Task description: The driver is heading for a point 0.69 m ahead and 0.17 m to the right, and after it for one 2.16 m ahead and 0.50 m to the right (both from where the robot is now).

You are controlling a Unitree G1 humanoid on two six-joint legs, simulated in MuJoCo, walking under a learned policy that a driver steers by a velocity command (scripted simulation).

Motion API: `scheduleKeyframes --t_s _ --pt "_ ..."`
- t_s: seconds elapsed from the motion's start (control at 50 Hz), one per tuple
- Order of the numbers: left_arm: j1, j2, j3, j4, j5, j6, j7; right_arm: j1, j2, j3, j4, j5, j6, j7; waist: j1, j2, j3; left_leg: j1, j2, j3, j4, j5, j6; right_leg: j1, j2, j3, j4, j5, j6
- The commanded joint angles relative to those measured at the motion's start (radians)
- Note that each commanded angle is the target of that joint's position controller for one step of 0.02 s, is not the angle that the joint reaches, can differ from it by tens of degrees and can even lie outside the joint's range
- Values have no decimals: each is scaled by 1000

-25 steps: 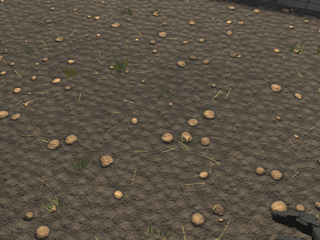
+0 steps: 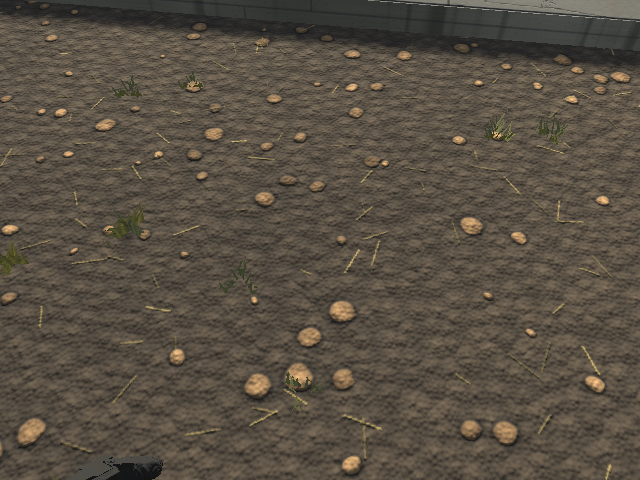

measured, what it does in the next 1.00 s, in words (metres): walks ahead: right foot, then left foot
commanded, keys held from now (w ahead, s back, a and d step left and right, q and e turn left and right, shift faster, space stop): w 0.48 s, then w+e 0.50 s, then e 0.02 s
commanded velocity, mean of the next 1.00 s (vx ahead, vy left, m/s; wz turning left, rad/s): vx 0.50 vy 0.00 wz -0.18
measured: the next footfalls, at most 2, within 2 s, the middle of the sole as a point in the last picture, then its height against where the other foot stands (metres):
right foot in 0.04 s outside the picture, level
left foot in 0.60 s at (253, 470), level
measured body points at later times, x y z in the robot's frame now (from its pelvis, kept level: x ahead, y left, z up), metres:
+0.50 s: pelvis +0.27 -0.02 +0.01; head +0.30 -0.02 +0.46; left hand +0.27 +0.26 -0.12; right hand +0.48 -0.25 -0.08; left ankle +0.45 +0.13 -0.70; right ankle +0.16 -0.12 -0.73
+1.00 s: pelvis +0.54 +0.01 +0.01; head +0.56 -0.01 +0.45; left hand +0.77 +0.21 -0.10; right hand +0.50 -0.28 -0.12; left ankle +0.46 +0.12 -0.73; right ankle +0.68 -0.18 -0.69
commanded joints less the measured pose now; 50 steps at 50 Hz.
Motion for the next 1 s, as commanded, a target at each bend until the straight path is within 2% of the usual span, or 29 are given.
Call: scheduleKeyframes --t_s 0.02,0.04,0.06,0.08,0.1,0.12,0.14,0.16,0.18,0.22,0.26,0.38,0.44,0.5,0.54,0.56,0.58,0.6,0.62,0.64,0.66,0.68,0.7,0.72,0.76,0.82,0.92,0.98,1.0 --pt "46 140 48 -48 2 -19 -1 -27 -184 -45 -36 3 7 -12 105 127 -27 4 271 -107 122 687 133 148 44 -43 -47 -73 -52" --pt "199 187 73 -2 5 -19 8 -23 -158 -34 -38 -3 12 -16 170 109 -130 -60 217 -65 309 737 103 373 47 -46 -38 -50 -84" --pt "371 266 93 27 13 -14 19 -1 -103 -9 -64 -30 11 -20 218 -28 -288 -266 149 -15 640 431 63 673 -150 184 -5 -3 -148" --pt "393 314 101 44 12 -10 12 130 4 19 -72 -16 -11 -9 139 -293 -389 -654 -32 -73 941 -223 5 956 -325 672 -149 -271 -305" --pt "373 213 75 31 -6 -11 10 50 -109 -3 -60 3 -29 -3 189 -162 -330 -768 19 -182 1041 -244 15 924 -303 696 -222 -417 -272" --pt "310 179 64 22 -3 -12 14 -50 -147 -15 -88 22 -40 1 183 -107 -193 -822 67 -155 1036 -151 28 801 -274 547 -238 -386 -230" --pt "247 166 59 12 6 -12 16 -99 -135 -12 -97 15 -44 -4 153 -23 -121 -789 117 -127 991 -59 28 667 -239 445 -255 -280 -211" --pt "205 140 53 8 14 -13 15 -124 -128 -16 -100 -1 -41 -8 129 -9 -68 -754 145 -120 933 -4 22 559 -206 369 -281 -176 -207" --pt "186 122 47 6 26 -17 15 -102 -116 -17 -96 -4 -32 -7 97 -37 -64 -692 168 -128 907 36 19 494 -185 321 -305 -113 -204" --pt "185 121 48 17 19 -27 15 -74 -81 -13 -85 -5 -13 -8 74 -42 -59 -648 178 -118 857 59 4 435 -168 257 -352 -46 -219" --pt "199 145 55 34 14 -32 22 -120 -68 -9 -100 -13 -3 -11 74 -26 -23 -689 186 -109 783 121 -16 412 -166 205 -389 4 -230" --pt "274 175 61 76 3 -16 43 -314 -32 7 -142 -12 -18 5 136 -11 27 -688 155 -66 429 418 -29 448 -113 68 -415 36 -180" --pt "334 186 64 108 -4 -4 45 -404 -32 11 -169 -3 -26 20 171 -9 52 -687 131 -52 333 436 -22 515 -141 67 -395 17 -180" --pt "363 193 69 132 -10 14 50 -454 -47 9 -196 -2 -35 37 169 -17 66 -697 117 -62 273 355 7 607 -188 96 -337 72 -168" --pt "350 206 75 137 -13 24 56 -407 -73 -1 -189 -4 -42 41 126 -34 41 -610 93 -57 240 283 28 634 -199 120 -270 174 -152" --pt "324 215 77 132 -15 28 58 -325 -97 -14 -168 -7 -45 37 73 -41 -5 -480 65 -33 212 272 46 618 -177 109 -182 308 -136" --pt "314 192 67 126 -9 30 58 -171 -145 -40 -121 -11 -47 28 1 -23 -110 -243 64 -27 211 299 74 548 -121 75 -11 355 -108" --pt "316 129 43 96 16 26 58 10 -218 -61 -93 -27 -44 15 -62 81 -276 74 246 -212 259 318 135 342 -49 32 295 93 -67" --pt "455 12 11 85 3 5 52 41 -281 -72 -73 -31 -35 16 9 352 -401 375 470 -655 155 130 283 -37 117 19 620 -555 -8" --pt "397 131 38 103 -23 -7 49 37 -173 -47 -82 -22 -33 15 -37 247 -364 323 449 -706 79 -32 263 -137 67 131 735 -590 -9" --pt "307 179 55 74 -41 -12 48 -32 -129 -32 -86 -19 -35 10 -31 200 -209 197 418 -550 53 -27 216 -191 22 117 751 -502 -17" --pt "263 168 56 66 -35 -10 53 -100 -106 -24 -89 -22 -37 9 -1 142 -134 66 380 -440 23 44 191 -162 -23 95 721 -414 -13" --pt "247 157 61 64 -22 -3 56 -150 -75 -16 -87 -24 -41 12 26 137 -74 -41 346 -352 -14 114 178 -129 -48 95 673 -356 -8" --pt "272 139 64 71 -21 11 56 -181 -58 -12 -83 -32 -48 13 58 154 -51 -115 320 -276 -49 165 166 -69 -71 103 647 -313 -4" --pt "290 93 61 71 -24 36 55 -205 -56 -16 -68 -32 -60 13 85 143 -25 -186 309 -184 -100 245 172 -30 -82 96 619 -280 6" --pt "239 78 63 39 -16 56 56 -201 -87 -28 -43 -37 -67 4 93 109 16 -195 309 -73 -131 336 179 -97 -87 107 533 -173 22" --pt "98 53 51 -10 -9 44 26 -171 -124 -38 -16 -31 -52 -13 47 83 54 -152 280 86 -146 387 151 -81 -67 30 252 47 17" --pt "3 46 44 -57 -8 43 9 -116 -146 -47 9 -18 -34 -17 11 68 84 -53 311 124 -123 419 146 -110 -56 -10 156 32 -3" --pt "-17 50 45 -73 -6 43 3 -118 -151 -49 14 -14 -24 -18 12 69 99 -23 316 141 -88 507 138 -116 -46 -25 125 9 -12"
Over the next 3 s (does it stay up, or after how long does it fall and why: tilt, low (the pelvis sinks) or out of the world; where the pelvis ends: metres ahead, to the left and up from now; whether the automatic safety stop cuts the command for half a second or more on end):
stays up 0.97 -0.14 -0.02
